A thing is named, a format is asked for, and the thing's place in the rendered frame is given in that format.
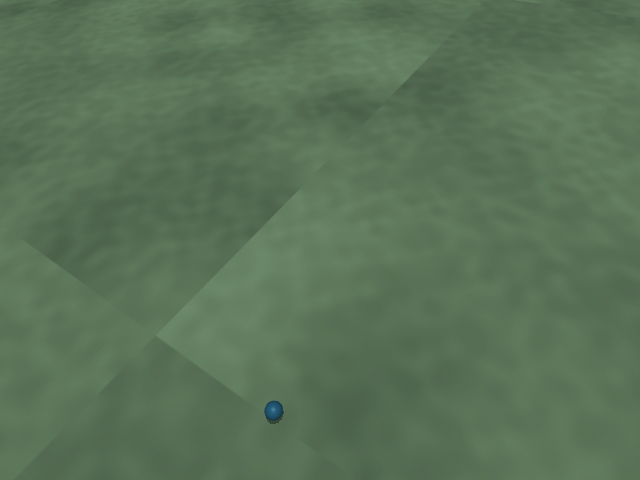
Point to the ball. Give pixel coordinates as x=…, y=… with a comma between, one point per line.
x=273, y=410

